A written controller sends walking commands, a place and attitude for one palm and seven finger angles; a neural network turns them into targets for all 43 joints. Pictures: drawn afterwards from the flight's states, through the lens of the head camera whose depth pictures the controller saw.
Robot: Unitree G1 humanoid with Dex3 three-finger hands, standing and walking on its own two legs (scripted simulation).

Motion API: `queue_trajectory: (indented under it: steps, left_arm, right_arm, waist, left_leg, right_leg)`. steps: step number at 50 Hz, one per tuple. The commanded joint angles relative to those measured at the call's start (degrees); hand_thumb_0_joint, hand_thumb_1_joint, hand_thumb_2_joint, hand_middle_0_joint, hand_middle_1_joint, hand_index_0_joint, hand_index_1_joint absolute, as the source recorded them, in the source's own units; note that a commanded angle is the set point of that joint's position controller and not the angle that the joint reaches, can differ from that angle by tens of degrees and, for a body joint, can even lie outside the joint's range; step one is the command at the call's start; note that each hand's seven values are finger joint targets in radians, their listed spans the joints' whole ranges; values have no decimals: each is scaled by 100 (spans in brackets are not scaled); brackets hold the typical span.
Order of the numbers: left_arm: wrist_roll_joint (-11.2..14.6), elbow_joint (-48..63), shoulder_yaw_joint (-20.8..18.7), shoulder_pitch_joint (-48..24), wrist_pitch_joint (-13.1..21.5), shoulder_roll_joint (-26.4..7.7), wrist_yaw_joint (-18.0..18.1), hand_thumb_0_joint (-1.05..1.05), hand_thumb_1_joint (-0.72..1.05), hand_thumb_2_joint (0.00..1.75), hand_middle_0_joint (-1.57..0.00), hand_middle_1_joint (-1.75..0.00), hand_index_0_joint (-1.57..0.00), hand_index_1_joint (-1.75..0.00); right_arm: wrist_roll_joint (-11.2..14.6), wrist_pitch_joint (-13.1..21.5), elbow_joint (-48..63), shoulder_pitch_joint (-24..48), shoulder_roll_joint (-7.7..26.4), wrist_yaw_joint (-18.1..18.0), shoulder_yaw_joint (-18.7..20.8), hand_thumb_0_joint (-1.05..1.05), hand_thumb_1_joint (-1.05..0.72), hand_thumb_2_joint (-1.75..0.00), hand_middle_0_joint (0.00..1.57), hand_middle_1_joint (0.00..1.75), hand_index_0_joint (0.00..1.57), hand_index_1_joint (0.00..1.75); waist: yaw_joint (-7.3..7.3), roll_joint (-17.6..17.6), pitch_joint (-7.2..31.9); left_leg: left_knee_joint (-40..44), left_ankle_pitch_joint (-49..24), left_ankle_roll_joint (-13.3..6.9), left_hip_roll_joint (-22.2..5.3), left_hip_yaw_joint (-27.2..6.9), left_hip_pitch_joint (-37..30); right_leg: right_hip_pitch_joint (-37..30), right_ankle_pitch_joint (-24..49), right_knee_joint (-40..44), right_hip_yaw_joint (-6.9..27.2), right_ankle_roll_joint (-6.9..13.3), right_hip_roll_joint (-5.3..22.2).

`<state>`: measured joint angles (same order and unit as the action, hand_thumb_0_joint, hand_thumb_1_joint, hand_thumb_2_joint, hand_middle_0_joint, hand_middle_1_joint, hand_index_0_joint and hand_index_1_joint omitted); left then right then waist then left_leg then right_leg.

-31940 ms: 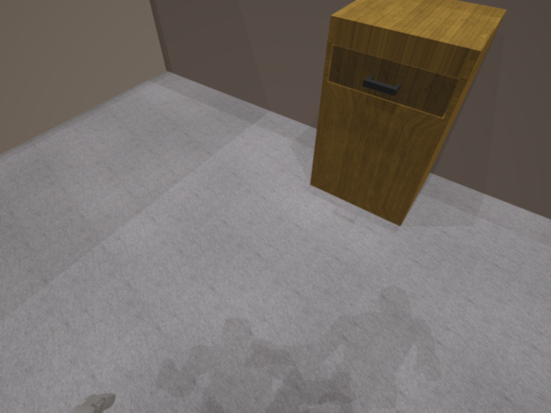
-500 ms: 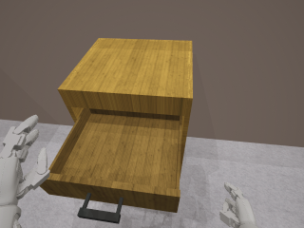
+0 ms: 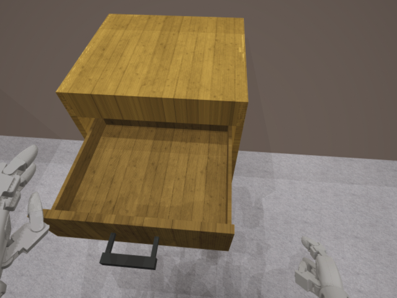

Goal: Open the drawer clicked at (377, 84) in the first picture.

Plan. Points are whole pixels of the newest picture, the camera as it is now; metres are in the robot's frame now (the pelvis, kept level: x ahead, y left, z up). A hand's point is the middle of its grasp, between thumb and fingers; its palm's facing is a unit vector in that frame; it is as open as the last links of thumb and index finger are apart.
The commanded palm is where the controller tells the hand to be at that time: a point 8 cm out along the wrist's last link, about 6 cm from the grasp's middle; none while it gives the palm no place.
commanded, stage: step back with the hand held close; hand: left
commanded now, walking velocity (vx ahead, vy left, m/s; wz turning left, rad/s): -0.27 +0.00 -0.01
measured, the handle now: (131, 250) +0.23 +0.17 -0.11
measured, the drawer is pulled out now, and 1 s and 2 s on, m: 0.30 0.30 0.30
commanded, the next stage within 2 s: stop stepping back and stand still in 0.88 s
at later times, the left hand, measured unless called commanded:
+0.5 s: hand (3, 274) +0.13 +0.25 +0.15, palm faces +0.36 -0.84 -0.41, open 7.4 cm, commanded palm +0.07 +0.29 +0.18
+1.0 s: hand out of the picture +0.05 +0.17 +0.17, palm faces +0.13 -0.81 -0.57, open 7.4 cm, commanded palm -0.02 +0.24 +0.18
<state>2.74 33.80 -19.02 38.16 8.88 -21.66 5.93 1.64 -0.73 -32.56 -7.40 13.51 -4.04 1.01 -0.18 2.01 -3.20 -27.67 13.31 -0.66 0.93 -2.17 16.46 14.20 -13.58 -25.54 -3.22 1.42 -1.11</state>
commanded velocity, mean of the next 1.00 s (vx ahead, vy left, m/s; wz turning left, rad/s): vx -0.31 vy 0.01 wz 0.00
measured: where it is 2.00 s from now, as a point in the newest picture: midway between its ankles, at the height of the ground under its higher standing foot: outside the picture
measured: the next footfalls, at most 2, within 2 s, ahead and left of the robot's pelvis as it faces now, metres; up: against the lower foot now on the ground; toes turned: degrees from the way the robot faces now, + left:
right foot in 0.86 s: -0.21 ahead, -0.14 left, +0.00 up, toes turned -2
left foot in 1.22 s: -0.25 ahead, +0.07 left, +0.00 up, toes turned +7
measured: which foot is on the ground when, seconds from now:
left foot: down 0.00-0.92, up 0.94-1.00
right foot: down 0.00-0.54, up 0.56-0.84, down 0.86-1.00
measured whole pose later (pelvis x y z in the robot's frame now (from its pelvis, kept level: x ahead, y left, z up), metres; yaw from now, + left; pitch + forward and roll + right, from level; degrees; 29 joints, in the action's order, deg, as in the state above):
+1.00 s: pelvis -0.16 -0.04 -0.01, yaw -1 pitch +4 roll -1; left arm 4.8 41.9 -23.8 40.0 14.1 -28.2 3.6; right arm 2.5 3.4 -33.8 -5.0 11.0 -1.7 -0.3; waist -0.6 1.0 -4.4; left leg -48.6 18.7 0.8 -1.2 -2.7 34.3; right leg 11.9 -19.9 -27.6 -3.8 2.8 -3.2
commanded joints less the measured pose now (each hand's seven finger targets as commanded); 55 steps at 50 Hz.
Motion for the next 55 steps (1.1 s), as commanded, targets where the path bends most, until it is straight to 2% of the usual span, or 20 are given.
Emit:
queue_trajectory:
  steps: [1, 10, 14, 17, 20, 22, 24, 26, 28, 30, 33, 38, 44, 45, 46, 47, 48, 50, 52, 55]
  left_arm:
    - [61, 1503, -1058, 227, 428, -1101, 257, 0, 90, 90, -20, -30, -20, -30]
    - [34, 1455, -965, 149, 487, -957, 305, 0, 90, 90, -20, -30, -20, -30]
    - [22, 1395, -963, 31, 510, -924, 327, 0, 90, 90, -20, -30, -20, -30]
    - [14, 1474, -919, -140, 556, -946, 351, 0, 90, 90, -20, -30, -20, -30]
    - [34, 1542, -784, -339, 589, -961, 418, 0, 90, 90, -20, -30, -20, -30]
    - [30, 1614, -774, -393, 591, -977, 454, 0, 90, 90, -20, -30, -20, -30]
    - [35, 1654, -928, -272, 572, -1035, 479, 0, 90, 90, -20, -30, -20, -30]
    - [-17, 1900, -1018, -259, 611, -1117, 462, 0, 90, 90, -20, -30, -20, -30]
    - [-68, 1803, -1166, -176, 690, -1199, 415, 0, 90, 90, -20, -30, -20, -30]
    - [-60, 1926, -1197, -258, 714, -1131, 447, 0, 90, 90, -20, -30, -20, -30]
    - [33, 1809, -1088, 129, 691, -983, 395, 0, 90, 90, -20, -30, -20, -30]
    - [107, 1682, -1016, 94, 630, -977, 202, 0, 90, 90, -20, -30, -20, -30]
    - [316, 2051, -1455, 395, 787, -1322, 8, 0, 90, 90, -20, -30, -20, -30]
    - [328, 2146, -1514, 410, 846, -1408, -31, 0, 90, 90, -20, -30, -20, -30]
    - [316, 2119, -1514, 412, 874, -1426, -52, 0, 90, 90, -20, -30, -20, -30]
    - [320, 1910, -1637, 427, 867, -1524, -29, 0, 90, 90, -20, -30, -20, -30]
    - [308, 1619, -1822, 676, 830, -1659, 67, 0, 90, 90, -20, -30, -20, -30]
    - [276, 975, -1445, 1027, 656, -1086, 130, 0, 90, 90, -20, -30, -20, -30]
    - [75, 561, -1271, 631, 545, -962, 270, 0, 90, 90, -20, -30, -20, -30]
    - [-29, 471, -1112, 159, 586, -921, 433, 0, 90, 90, -20, -30, -20, -30]
  right_arm:
    - [19, 293, 1057, 613, 516, -73, 245, 0, -90, -90, 20, 30, 20, 30]
    - [-16, 449, 1041, 512, 562, -66, 218, 0, -90, -90, 20, 30, 20, 30]
    - [-8, 516, 1039, 465, 539, -63, 180, 0, -90, -90, 20, 30, 20, 30]
    - [-10, 564, 1041, 393, 540, -49, 186, 0, -90, -90, 20, 30, 20, 30]
    - [-29, 594, 874, 268, 534, -47, 200, 0, -90, -90, 20, 30, 20, 30]
    - [-85, 600, 752, 267, 498, -48, 171, 0, -90, -90, 20, 30, 20, 30]
    - [-115, 592, 761, 316, 473, -71, 143, 0, -90, -90, 20, 30, 20, 30]
    - [-95, 627, 922, 488, 578, -93, 154, 0, -90, -90, 20, 30, 20, 30]
    - [-61, 718, 1006, 496, 479, -65, 182, 0, -90, -90, 20, 30, 20, 30]
    - [-175, 785, 959, 374, 408, -61, 191, 0, -90, -90, 20, 30, 20, 30]
    - [-166, 923, 763, 207, 468, 20, 295, 0, -90, -90, 20, 30, 20, 30]
    - [-211, 983, 537, 299, 572, 148, 236, 0, -90, -90, 20, 30, 20, 30]
    - [-142, 909, 737, 574, 570, 240, 167, 0, -90, -90, 20, 30, 20, 30]
    - [-90, 822, 820, 591, 530, 257, 157, 0, -90, -90, 20, 30, 20, 30]
    - [18, 763, 855, 515, 457, 246, 192, 0, -90, -90, 20, 30, 20, 30]
    - [190, 726, 934, 678, 473, 191, 283, 0, -90, -90, 20, 30, 20, 30]
    - [301, 700, 1032, 814, 477, 139, 303, 0, -90, -90, 20, 30, 20, 30]
    - [123, 594, 905, 819, 138, 12, 126, 0, -90, -90, 20, 30, 20, 30]
    - [14, 385, 865, 880, 54, -97, -27, 0, -90, -90, 20, 30, 20, 30]
    - [26, 472, 892, 608, 294, -170, 21, 0, -90, -90, 20, 30, 20, 30]
  waist:
    - [75, -12, 1490]
    - [71, 541, 1063]
    - [39, 199, 877]
    - [-13, -207, 764]
    - [-93, -656, 742]
    - [-95, -775, 831]
    - [-91, -356, 938]
    - [-9, 719, 817]
    - [-5, 1469, 1052]
    - [-1, 1210, 958]
    - [63, 732, 1504]
    - [63, 1083, 1697]
    - [201, 935, 2163]
    - [208, 534, 2261]
    - [149, -613, 2320]
    - [141, -1766, 1966]
    - [213, -2136, 1819]
    - [-31, -1191, 1186]
    - [-238, -525, 884]
    - [-235, -886, 892]
  left_leg:
    - [90, -2137, -187, -645, -419, -312]
    - [703, -599, -350, -998, -819, 948]
    - [719, 678, -370, -921, -832, 1543]
    - [181, 1295, -283, -594, -648, 1396]
    - [-1250, 1003, -38, -110, -198, 200]
    - [-1610, 769, -9, -68, -83, -253]
    - [-586, 516, -76, -298, -298, -83]
    - [727, -159, -305, -1033, -1136, 868]
    - [1591, 779, -566, -1692, -1725, 1816]
    - [1477, 241, -732, -1801, -1776, 1804]
    - [478, -2719, -708, -1623, -1203, -259]
    - [353, -4011, -651, -1519, -1023, -1248]
    - [-42, -3241, -444, -1284, -665, -1091]
    - [-411, -2760, -296, -1075, -376, -937]
    - [-1206, -1614, -17, -416, 261, -782]
    - [-2378, 679, 157, 135, 569, 128]
    - [-3974, 1795, 146, 507, 277, 1095]
    - [-4819, 1887, 189, 171, -123, 1937]
    - [-3865, 1631, 222, -11, 133, 1762]
    - [-1603, 1393, 79, -55, 268, 1175]
  right_leg:
    - [-626, 1722, -42, 336, -87, 678]
    - [-676, 328, -639, 287, -125, 415]
    - [-769, 206, -542, 435, -117, 460]
    - [-170, -465, 137, 892, 6, 751]
    - [1264, -1318, 1023, 1446, 400, 1423]
    - [1591, -1156, 1066, 1301, 519, 1660]
    - [1115, -558, 514, 852, 322, 1259]
    - [262, -156, -595, 374, -95, 410]
    - [-502, -1159, -2135, 251, -176, 96]
    - [-152, -1398, -2837, 425, -144, 97]
    - [619, -1347, -1973, 289, -188, 95]
    - [666, -997, -997, 194, -257, -24]
    - [-259, 120, 388, 85, -215, 44]
    - [-521, 904, 740, 79, -206, 224]
    - [-576, 2287, 1042, 331, -187, 725]
    - [-402, 3653, 859, 738, 26, 1549]
    - [-250, 4444, 654, 1341, 271, 2087]
    - [-360, 4590, 190, 893, 761, 2129]
    - [-491, 4570, 77, 666, 663, 1772]
    - [-1138, 5047, -317, 868, 535, 1708]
